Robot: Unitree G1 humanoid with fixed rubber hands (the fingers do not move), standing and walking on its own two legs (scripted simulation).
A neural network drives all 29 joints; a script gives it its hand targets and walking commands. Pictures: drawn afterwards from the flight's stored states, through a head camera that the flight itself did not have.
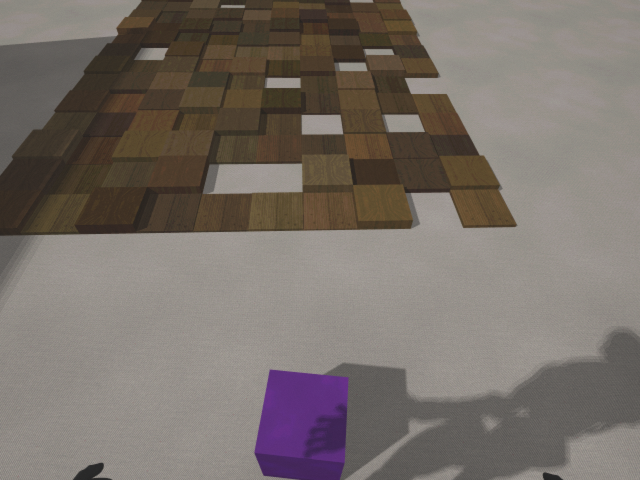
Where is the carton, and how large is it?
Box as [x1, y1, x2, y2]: [254, 370, 348, 479]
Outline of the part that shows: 270,370 254,452 263,475 297,479 339,479 344,463 348,377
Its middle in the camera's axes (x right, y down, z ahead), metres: -0.04 +0.52 +1.05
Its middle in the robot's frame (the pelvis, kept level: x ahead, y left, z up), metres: +0.37 +0.04 -0.66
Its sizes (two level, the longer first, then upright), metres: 0.210 0.200 0.250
